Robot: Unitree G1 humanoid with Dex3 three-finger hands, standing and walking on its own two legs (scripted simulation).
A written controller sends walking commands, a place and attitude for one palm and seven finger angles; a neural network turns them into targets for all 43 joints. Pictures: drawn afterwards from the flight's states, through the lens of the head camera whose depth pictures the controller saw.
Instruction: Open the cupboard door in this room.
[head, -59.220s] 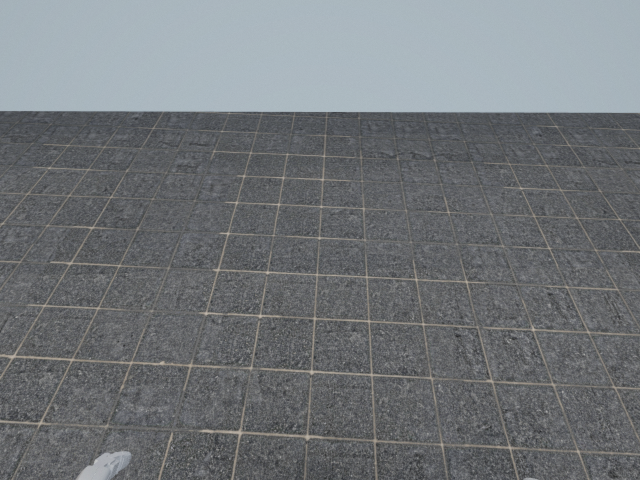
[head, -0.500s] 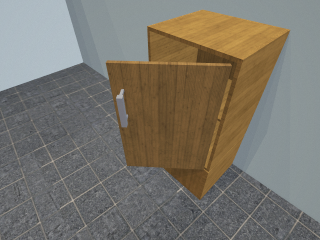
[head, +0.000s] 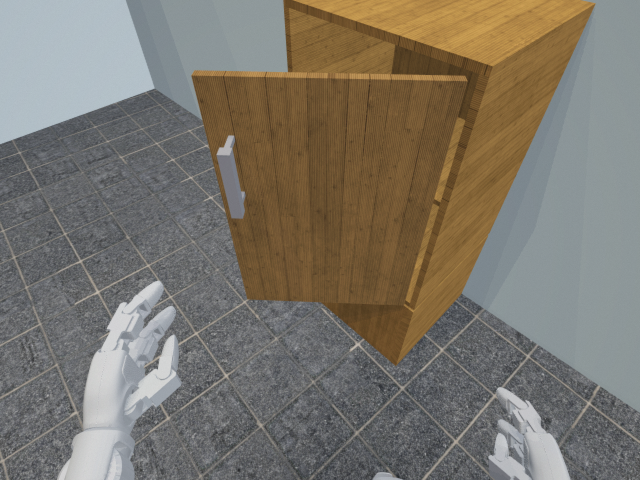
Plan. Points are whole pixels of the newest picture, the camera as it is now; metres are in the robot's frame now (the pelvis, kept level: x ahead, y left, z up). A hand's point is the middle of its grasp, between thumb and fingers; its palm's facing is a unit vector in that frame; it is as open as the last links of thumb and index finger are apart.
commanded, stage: raise the hand with hooked fingers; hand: left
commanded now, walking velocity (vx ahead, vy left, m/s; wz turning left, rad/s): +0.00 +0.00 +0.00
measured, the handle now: (234, 177) +0.59 +0.17 +0.05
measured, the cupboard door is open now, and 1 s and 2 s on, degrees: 43 43 43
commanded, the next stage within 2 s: move the hooked fingers beside the handle in 1.82 s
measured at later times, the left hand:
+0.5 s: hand (157, 377) +0.25 +0.22 +0.00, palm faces -0.11 -0.99 -0.03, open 10.8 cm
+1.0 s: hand (96, 330) +0.29 +0.28 +0.06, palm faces +0.05 -1.00 -0.09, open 13.5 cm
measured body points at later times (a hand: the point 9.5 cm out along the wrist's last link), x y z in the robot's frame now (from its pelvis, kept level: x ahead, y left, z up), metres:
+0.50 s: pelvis +0.04 +0.01 -0.04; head +0.12 +0.01 +0.40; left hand +0.25 +0.27 +0.00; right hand +0.22 -0.19 -0.13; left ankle +0.02 +0.10 -0.70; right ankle +0.08 -0.09 -0.70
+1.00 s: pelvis +0.05 +0.02 -0.02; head +0.09 +0.04 +0.43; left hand +0.28 +0.34 +0.06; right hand +0.24 -0.21 -0.08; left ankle +0.02 +0.10 -0.70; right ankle +0.08 -0.09 -0.70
